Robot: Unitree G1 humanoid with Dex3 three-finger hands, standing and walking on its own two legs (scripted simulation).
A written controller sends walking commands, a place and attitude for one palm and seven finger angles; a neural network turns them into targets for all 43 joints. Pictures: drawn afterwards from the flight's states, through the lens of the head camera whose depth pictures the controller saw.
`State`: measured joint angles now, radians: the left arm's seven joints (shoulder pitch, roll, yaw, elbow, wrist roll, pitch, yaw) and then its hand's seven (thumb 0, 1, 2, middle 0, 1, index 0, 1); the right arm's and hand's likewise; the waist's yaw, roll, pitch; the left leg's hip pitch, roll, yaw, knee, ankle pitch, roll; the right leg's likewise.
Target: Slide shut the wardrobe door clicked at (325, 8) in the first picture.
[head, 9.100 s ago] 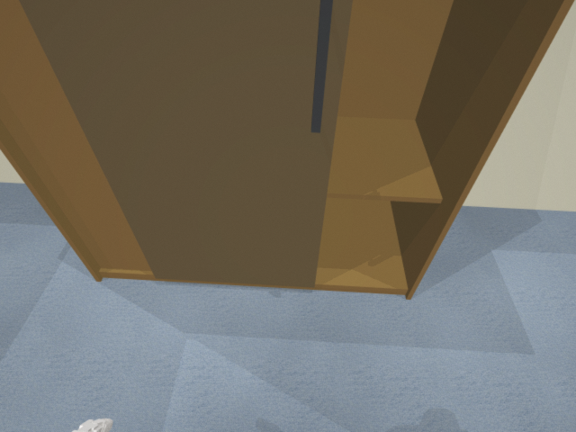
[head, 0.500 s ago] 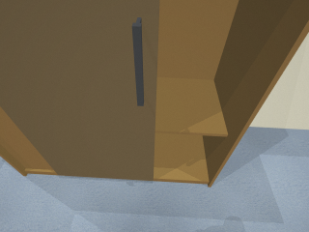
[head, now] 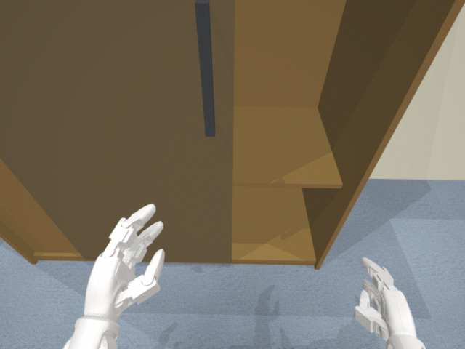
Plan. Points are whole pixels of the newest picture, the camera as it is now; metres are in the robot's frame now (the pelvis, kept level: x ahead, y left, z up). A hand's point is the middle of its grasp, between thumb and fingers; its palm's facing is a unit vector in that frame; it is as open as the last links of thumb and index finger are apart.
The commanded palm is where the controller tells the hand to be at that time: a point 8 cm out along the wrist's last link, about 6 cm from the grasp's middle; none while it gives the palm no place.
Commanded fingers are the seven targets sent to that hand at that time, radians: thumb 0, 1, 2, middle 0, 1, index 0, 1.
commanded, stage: raise the hand with hooked fingers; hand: left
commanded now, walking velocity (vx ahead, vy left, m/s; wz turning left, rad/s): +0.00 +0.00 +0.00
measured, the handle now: (208, 73) +0.56 +0.08 +0.21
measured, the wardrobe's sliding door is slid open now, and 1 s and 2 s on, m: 0.37 0.37 0.37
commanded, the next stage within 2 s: move the hooked fingers beside the handle in 1.74 s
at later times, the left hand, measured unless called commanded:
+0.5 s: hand (90, 262) +0.22 +0.21 +0.11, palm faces +0.06 -1.00 -0.07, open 11.2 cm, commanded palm +0.18 +0.26 +0.12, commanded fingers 0.00 -0.13 0.46 -0.27 -0.96 -0.27 -0.96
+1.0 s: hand (11, 209) +0.24 +0.28 +0.20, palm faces +0.12 -0.99 -0.09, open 13.8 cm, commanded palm +0.21 +0.33 +0.20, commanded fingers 0.00 -0.50 0.30 -0.30 -1.20 -0.30 -1.20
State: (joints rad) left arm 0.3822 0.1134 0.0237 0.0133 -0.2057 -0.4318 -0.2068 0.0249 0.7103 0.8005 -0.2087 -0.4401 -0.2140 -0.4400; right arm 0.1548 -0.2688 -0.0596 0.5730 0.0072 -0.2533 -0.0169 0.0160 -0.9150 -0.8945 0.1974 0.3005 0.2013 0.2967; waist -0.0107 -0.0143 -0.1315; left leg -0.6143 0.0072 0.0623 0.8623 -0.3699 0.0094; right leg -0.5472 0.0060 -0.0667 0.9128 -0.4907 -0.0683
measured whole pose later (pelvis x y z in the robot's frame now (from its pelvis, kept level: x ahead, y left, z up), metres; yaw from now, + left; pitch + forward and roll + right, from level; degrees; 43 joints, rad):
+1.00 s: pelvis -0.01 +0.02 +0.04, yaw +2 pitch -3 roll -1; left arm 0.02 0.40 0.38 0.02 -0.34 0.05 -0.36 0.00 -0.44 0.32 -0.30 -1.16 -0.30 -1.16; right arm 0.18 -0.25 0.08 0.62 0.06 -0.31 -0.10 0.01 -0.90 -0.89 0.20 0.30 0.20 0.30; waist 0.06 0.05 -0.01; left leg -0.27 -0.01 0.02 0.53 -0.22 0.03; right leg -0.15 0.02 -0.10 0.50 -0.30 -0.04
